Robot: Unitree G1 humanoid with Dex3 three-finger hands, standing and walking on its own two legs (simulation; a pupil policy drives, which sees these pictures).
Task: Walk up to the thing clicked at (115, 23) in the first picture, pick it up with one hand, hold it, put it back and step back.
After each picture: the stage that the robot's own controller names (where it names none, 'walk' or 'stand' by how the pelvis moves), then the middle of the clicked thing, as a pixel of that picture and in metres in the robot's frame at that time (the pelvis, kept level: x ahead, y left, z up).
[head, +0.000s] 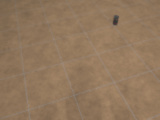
stand; (115, 20) +1.82 -0.43 -0.72
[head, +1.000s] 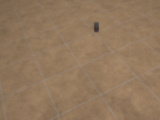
walk; (96, 27) +1.73 -0.04 -0.70
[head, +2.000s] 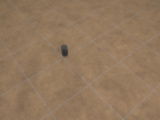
walk; (64, 50) +1.15 +0.25 -0.71
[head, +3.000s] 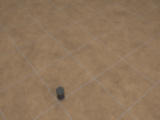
walk; (60, 93) +0.69 +0.20 -0.69
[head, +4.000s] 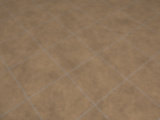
walk; out of the picture +0.39 +0.20 -0.70
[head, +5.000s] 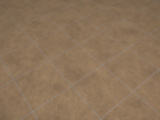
stand; out of the picture +0.32 +0.19 -0.72
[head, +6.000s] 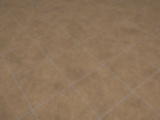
stand; out of the picture +0.33 +0.20 -0.73
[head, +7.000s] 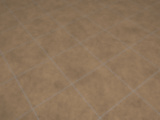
stand; out of the picture +0.33 +0.21 -0.73
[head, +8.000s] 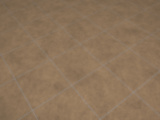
stand; out of the picture +0.32 +0.21 -0.73
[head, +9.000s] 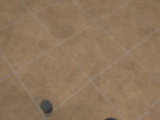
go down; (46, 106) +0.37 +0.20 -0.59
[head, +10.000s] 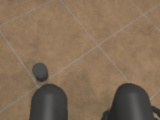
go down; (40, 72) +0.42 +0.20 -0.33
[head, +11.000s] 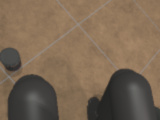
close in; (11, 60) +0.41 +0.22 -0.25
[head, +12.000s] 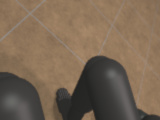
close; out of the picture +0.41 +0.25 -0.22
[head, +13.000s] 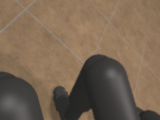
close; out of the picture +0.41 +0.25 -0.22
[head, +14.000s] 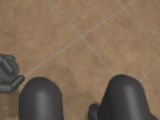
lift; (6, 74) +0.34 +0.25 -0.12
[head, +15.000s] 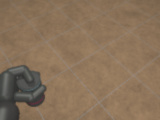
hold; (32, 89) +0.32 +0.18 +0.02
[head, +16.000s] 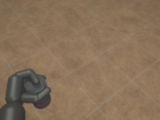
hold; (38, 92) +0.32 +0.17 +0.00
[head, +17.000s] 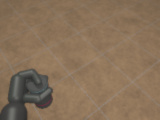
hold; (40, 92) +0.32 +0.17 -0.01
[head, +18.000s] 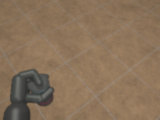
crouch; (41, 91) +0.33 +0.16 -0.04
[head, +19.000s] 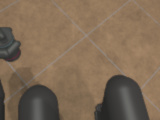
lower; (6, 45) +0.46 +0.22 -0.08
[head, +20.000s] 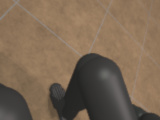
lower; out of the picture +0.44 +0.27 -0.23
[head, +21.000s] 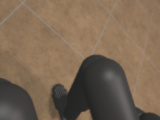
lower; out of the picture +0.43 +0.27 -0.23
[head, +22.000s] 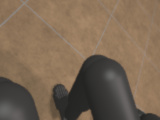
lower; out of the picture +0.43 +0.27 -0.23
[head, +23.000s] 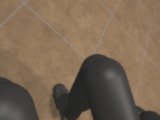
lower; out of the picture +0.42 +0.27 -0.23
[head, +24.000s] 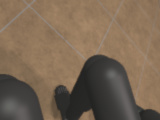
loosen; out of the picture +0.42 +0.24 -0.23
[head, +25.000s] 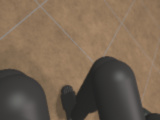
stand; out of the picture +0.41 +0.24 -0.22
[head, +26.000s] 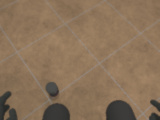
walk; (52, 89) +0.41 +0.18 -0.49
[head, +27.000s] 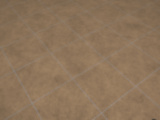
stand; out of the picture +0.36 +0.17 -0.67
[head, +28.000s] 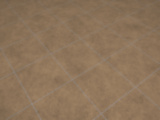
stand; out of the picture +0.36 +0.18 -0.67
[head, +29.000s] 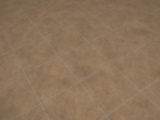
stand; out of the picture +0.37 +0.17 -0.72
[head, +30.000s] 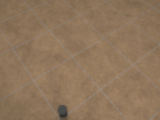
walk; (62, 111) +0.41 +0.13 -0.71
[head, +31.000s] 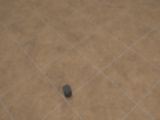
walk; (67, 91) +0.61 +0.19 -0.70
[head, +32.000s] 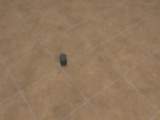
walk; (63, 59) +0.95 +0.20 -0.70
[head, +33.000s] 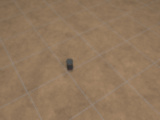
stand; (69, 64) +1.00 +0.15 -0.72
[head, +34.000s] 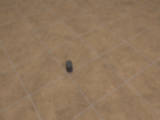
stand; (69, 66) +1.01 +0.17 -0.73
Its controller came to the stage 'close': yes
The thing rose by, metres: 0.72
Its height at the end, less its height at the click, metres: +0.00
